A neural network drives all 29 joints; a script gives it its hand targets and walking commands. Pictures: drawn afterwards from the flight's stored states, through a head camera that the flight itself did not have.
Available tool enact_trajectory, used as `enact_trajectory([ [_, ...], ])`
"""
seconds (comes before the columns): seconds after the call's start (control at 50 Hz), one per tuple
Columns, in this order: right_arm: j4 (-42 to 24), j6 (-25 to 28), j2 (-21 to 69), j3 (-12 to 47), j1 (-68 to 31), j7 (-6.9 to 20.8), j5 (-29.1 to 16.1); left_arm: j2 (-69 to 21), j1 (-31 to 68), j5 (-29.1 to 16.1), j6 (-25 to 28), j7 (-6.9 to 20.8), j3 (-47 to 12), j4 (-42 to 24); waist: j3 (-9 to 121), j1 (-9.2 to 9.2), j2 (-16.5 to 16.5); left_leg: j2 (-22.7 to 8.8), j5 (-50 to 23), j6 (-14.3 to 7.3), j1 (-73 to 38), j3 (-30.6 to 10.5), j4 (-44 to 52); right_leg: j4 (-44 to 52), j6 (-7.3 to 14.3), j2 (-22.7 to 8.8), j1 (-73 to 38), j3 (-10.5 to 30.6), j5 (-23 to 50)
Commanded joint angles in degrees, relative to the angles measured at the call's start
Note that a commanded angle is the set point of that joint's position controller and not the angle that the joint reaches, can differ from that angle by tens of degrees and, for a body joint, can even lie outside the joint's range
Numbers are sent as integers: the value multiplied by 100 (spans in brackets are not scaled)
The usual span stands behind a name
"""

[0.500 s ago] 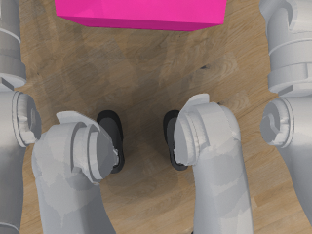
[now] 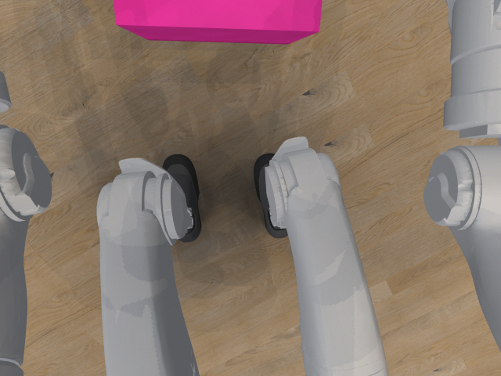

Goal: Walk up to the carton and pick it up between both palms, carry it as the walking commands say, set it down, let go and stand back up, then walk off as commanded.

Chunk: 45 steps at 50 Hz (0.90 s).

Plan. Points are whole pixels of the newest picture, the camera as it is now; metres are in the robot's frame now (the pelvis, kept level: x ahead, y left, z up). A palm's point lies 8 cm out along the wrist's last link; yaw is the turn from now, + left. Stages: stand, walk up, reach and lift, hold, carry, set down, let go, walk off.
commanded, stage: set down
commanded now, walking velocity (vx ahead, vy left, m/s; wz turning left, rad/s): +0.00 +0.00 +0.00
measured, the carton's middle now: out of the picture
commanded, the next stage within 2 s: let go in 0.74 s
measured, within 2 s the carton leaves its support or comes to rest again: neither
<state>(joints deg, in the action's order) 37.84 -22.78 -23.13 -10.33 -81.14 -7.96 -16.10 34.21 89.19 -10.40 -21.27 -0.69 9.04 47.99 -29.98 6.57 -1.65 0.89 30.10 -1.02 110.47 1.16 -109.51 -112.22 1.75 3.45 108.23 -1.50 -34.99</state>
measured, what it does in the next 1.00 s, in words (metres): rises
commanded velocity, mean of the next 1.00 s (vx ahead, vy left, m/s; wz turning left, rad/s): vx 0.00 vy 0.00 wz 0.00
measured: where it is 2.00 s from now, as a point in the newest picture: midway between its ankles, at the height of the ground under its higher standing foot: (231, 211)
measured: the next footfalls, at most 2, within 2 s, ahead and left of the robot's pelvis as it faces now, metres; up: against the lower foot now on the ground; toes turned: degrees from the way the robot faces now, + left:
none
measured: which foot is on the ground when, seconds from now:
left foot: down 0.00-1.00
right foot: down 0.00-1.00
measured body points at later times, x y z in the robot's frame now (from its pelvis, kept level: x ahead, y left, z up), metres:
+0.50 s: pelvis +0.01 -0.01 +0.13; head +0.38 -0.02 +0.36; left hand +0.63 +0.19 +0.02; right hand +0.56 -0.26 +0.01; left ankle +0.13 +0.11 -0.43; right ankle +0.10 -0.10 -0.43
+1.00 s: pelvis +0.02 -0.01 +0.22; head +0.37 -0.02 +0.48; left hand +0.58 +0.19 +0.07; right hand +0.51 -0.27 +0.07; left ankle +0.13 +0.11 -0.43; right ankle +0.10 -0.10 -0.43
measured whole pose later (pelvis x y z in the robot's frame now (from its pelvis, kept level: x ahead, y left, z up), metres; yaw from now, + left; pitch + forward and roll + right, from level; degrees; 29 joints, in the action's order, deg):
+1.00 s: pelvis +0.02 -0.01 +0.22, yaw +1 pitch +26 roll +1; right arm 30.8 -18.8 -22.5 -10.8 -62.3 -1.6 -7.5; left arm 28.4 72.3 -2.2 -18.1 0.8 11.8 41.9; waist -30.0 5.2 -1.0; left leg 1.5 14.4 0.1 69.4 -0.4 -57.7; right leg -61.1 1.8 3.2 68.4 0.6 -18.7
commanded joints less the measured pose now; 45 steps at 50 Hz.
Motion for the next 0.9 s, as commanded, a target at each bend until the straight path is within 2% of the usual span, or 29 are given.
enact_trajectory([
  [0.0, -2042, -25, -1450, -513, -2004, -117, -1, 1415, 2557, -134, -24, 1, 143, -1866, 12534, 315, 759, 263, -2247, -174, -5370, -59, 957, 1870, -257, -30, -3944, -64, 2870],
  [0.02, -798, -109, -1563, -244, -1718, -17, 135, 1195, 2073, -31, -137, -4, 87, -494, 11438, 113, 515, 235, -1758, -149, -5132, -184, 1053, 1852, -211, -50, -3141, -178, 2096],
  [0.04, -1833, -160, -1302, -271, -1836, -28, -161, 1426, 2444, -100, -149, 19, 7, -1896, 12575, 251, 779, 311, -2209, -181, -5810, -58, 1256, 2102, -248, -19, -3998, -199, 2708],
  [0.06, -358, -218, -1494, -267, -1477, 30, 86, 1128, 2165, 24, -213, 32, 29, -447, 10695, 230, 906, 226, -1883, -86, -5355, -122, 1307, 2169, -178, -42, -2667, -115, 2057],
  [0.1, -705, -112, -1094, -425, -1348, 91, 71, 1158, 1885, 109, -71, 78, 98, -934, 11720, 234, 769, 296, -2175, -112, -5750, -124, 1473, 2370, -206, 51, -3522, -112, 2492],
  [0.12, -1282, -122, -1221, -222, -1457, 97, -37, 1207, 1827, 21, -81, 65, 2, -1272, 12325, 20, 792, 348, -2451, -101, -6133, -77, 1603, 2555, -267, -51, -3943, -83, 2773],
  [0.14, -625, -143, -1349, -317, -1195, 134, 82, 1105, 1632, 43, -125, 91, 108, -691, 11742, 177, 755, 314, -2344, -113, -5697, -100, 1622, 2509, -235, -8, -3608, -137, 2682],
  [0.16, -1818, -162, -1407, -542, -1766, 70, 128, 1337, 1966, 26, -91, 102, 224, -1374, 12462, 25, 723, 347, -2515, -128, -6175, -105, 1582, 2728, -285, -54, -4053, -20, 2842],
  [0.18, -1116, -193, -1404, -347, -1513, 75, 14, 1171, 1941, -32, -162, 121, 180, -971, 11735, 316, 593, 313, -2318, -100, -5861, -174, 1725, 2737, -251, -1, -3885, -94, 2792],
  [0.26, -2026, -271, -1616, -475, -1544, 73, 67, 1642, 2014, 6, -176, 96, 227, -1991, 13388, 245, 627, 436, -3025, -103, -6733, -64, 1997, 3012, -316, 66, -5121, -52, 3547],
  [0.28, -2286, -371, -1697, -329, -1403, 45, -47, 1650, 1913, 10, -286, 89, 260, -2184, 13800, 64, 727, 413, -3244, -123, -6987, -36, 2176, 3070, -333, 22, -5538, -43, 3866],
  [0.32, -1510, -455, -1515, -378, -1582, 106, 4, 1396, 1726, -11, -379, 165, 256, -1197, 11925, 50, 433, 388, -2407, -135, -6146, -56, 2506, 3333, -341, 19, -5051, 20, 3005],
  [0.34, -847, -477, -1345, -312, -1228, 159, 44, 1266, 1508, 65, -364, 231, 79, -778, 11608, 144, 697, 317, -2387, -67, -6264, -91, 2716, 3524, -296, -43, -4973, 123, 3064],
  [0.36, -1219, -437, -1215, -85, -1335, 196, -59, 1110, 1547, 2, -335, 303, -59, -1236, 11888, -19, 757, 367, -2604, -63, -6413, 18, 2825, 3691, -318, -29, -5313, 92, 3357],
  [0.38, -1097, -418, -1260, -348, -1260, 219, 45, 1143, 1728, -44, -252, 323, 5, -1333, 11806, 153, 581, 360, -2755, -112, -6573, -78, 2918, 3663, -338, -39, -5174, 39, 3420],
  [0.46, -1497, -168, -1368, -467, -1040, 219, 61, 1285, 1438, 164, -51, 367, 326, -1563, 12277, 139, 373, 397, -3184, -119, -6675, -85, 3240, 4030, -383, -2, -6102, 127, 4220],
  [0.48, -1903, -184, -1354, -366, -1486, 165, -30, 1384, 1651, 124, -63, 382, 429, -1690, 12708, -90, 465, 408, -3412, -82, -6676, 17, 3465, 4146, -371, -9, -6952, 227, 4744],
  [0.5, -1203, -182, -1438, -510, -1226, 168, 237, 1501, 1570, 245, -15, 394, 560, -1022, 11933, -34, 233, 373, -3053, -161, -6205, -109, 3408, 4020, -457, -105, -6245, 216, 4336],
  [0.54, -1865, -103, -1336, -599, -983, 163, 65, 1392, 1357, 190, -7, 378, 438, -1460, 12999, 23, 702, 402, -3598, -45, -7544, -90, 3663, 4455, -486, 19, -6725, 166, 4629],
  [0.58, -1016, -161, -1117, -360, -693, 202, 74, 1247, 1022, 113, -88, 415, 187, -833, 12077, 174, 728, 347, -3401, -90, -7437, -175, 3915, 4629, -440, 18, -6224, 111, 4303],
  [0.6, -1416, -140, -1261, -483, -917, 209, 166, 1349, 1485, 37, -57, 430, 432, -1094, 12101, 136, 353, 324, -3255, -17, -7658, -187, 4010, 4876, -440, -59, -6416, 106, 4141],
  [0.62, -684, -149, -1145, -265, -686, 233, 267, 1261, 1460, 134, -23, 457, 178, -675, 10939, 115, 610, 330, -3044, -55, -7026, -117, 4190, 4911, -435, -84, -5918, 172, 4057],
  [0.64, -1191, -82, -1012, -345, -783, 293, 194, 1193, 1407, 17, 22, 488, 156, -989, 11680, 202, 365, 313, -3281, -46, -7779, -221, 4441, 5115, -500, -57, -6580, 35, 4219],
  [0.66, -463, -30, -1169, -412, -925, 306, 502, 1240, 1523, 212, 69, 509, 286, -402, 10523, 36, 328, 311, -2867, -21, -6955, -180, 4456, 5184, -450, -129, -5924, 94, 3829],
  [0.7, -256, 196, -856, -401, -597, 377, 539, 849, 1222, 199, 277, 574, 99, -75, 10259, 277, 481, 291, -3092, -27, -7004, -286, 4666, 5269, -456, -81, -5971, 47, 4128],
  [0.76, -1228, 447, -1084, -582, -237, 336, 622, 1121, 1003, 375, 526, 574, 383, -580, 11969, 143, 543, 312, -3743, -15, -7861, -151, 4801, 5463, -501, -65, -7217, 132, 4914],
  [0.82, -757, 489, -912, -584, -96, 468, 681, 858, 994, 409, 534, 470, 179, -38, 11492, 224, 639, 213, -3553, -15, -8454, -311, 4842, 5645, -407, -27, -6273, 58, 4011],
  [0.86, -1054, 554, -981, -346, 434, 535, 700, 864, 186, 724, 534, 292, 262, -1102, 12181, -160, 863, 274, -4148, 75, -9170, -335, 4815, 5641, -424, -13, -6506, 55, 4210],
  [0.88, -822, 525, -1112, -580, -234, 540, 761, 870, 868, 780, 498, 215, 473, -640, 11370, -20, 735, 177, -3740, 39, -8777, -407, 4872, 5640, -469, 37, -5746, -19, 3692],
])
